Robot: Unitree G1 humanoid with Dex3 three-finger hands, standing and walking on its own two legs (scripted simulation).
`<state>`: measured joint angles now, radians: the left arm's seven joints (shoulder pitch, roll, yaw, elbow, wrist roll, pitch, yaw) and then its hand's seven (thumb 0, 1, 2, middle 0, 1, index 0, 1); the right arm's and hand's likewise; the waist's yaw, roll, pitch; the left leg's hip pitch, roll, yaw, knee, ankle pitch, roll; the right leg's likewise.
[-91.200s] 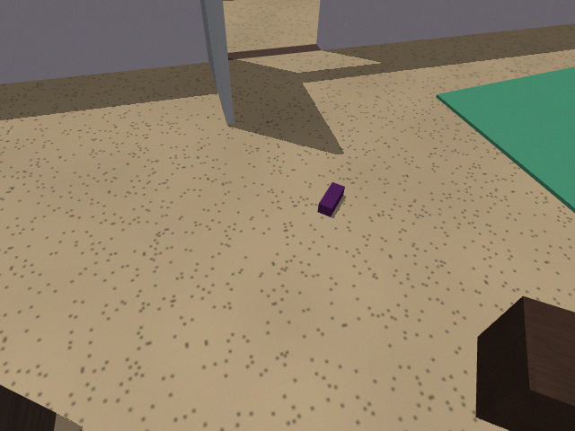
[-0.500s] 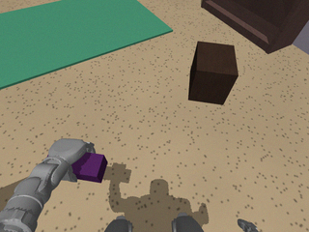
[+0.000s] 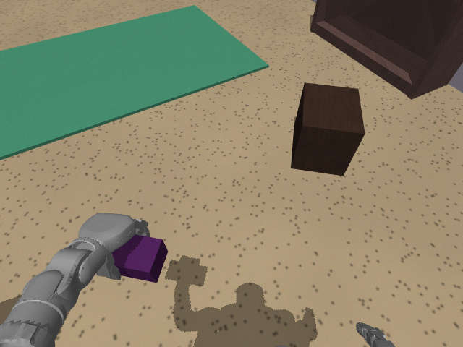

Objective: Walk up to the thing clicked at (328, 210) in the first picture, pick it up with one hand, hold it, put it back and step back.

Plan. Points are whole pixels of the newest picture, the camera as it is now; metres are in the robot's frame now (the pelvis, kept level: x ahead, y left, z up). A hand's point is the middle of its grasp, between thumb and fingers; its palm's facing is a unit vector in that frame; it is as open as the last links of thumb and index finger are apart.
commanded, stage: hold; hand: left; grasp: from above
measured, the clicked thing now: (120, 253) +0.31 +0.22 -0.08
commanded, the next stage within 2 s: crouch in 1.60 s
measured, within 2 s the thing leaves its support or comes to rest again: neither
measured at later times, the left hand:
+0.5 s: hand (115, 254) +0.29 +0.21 -0.02, palm faces -0.48 +0.01 -0.88, open 9.3 cm
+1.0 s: hand (112, 262) +0.27 +0.21 +0.00, palm faces -0.47 +0.01 -0.88, open 9.3 cm
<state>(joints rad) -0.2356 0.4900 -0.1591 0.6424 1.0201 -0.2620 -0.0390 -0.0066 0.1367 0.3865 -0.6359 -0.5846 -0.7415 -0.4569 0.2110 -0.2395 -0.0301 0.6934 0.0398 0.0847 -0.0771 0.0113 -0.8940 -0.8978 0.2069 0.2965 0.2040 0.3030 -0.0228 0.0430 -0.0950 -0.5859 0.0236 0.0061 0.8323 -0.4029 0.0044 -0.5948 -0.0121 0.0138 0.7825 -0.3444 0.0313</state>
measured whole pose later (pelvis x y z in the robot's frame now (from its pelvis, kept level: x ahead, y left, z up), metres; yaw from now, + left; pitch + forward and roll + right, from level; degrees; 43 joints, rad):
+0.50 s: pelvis +0.00 -0.01 +0.01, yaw +0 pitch +6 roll +0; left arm -0.19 0.49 -0.16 0.57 0.99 -0.26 -0.10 -0.01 0.13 0.39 -0.64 -0.58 -0.75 -0.46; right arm 0.20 -0.25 -0.02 0.67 0.05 0.11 -0.10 0.01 -0.89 -0.90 0.21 0.30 0.20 0.30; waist -0.01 0.05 -0.07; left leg -0.48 0.02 0.02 0.74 -0.36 0.00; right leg -0.50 -0.01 0.02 0.72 -0.32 0.02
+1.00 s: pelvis -0.01 -0.01 +0.02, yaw +0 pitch +3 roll +0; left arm -0.15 0.50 -0.16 0.49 0.97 -0.28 -0.13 -0.01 0.13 0.39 -0.65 -0.58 -0.75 -0.45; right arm 0.17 -0.25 -0.01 0.67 0.05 0.09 -0.12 0.01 -0.90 -0.90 0.21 0.30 0.20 0.30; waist 0.00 0.05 -0.04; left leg -0.42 0.02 0.02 0.69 -0.32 -0.01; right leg -0.45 -0.02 0.02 0.68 -0.29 0.02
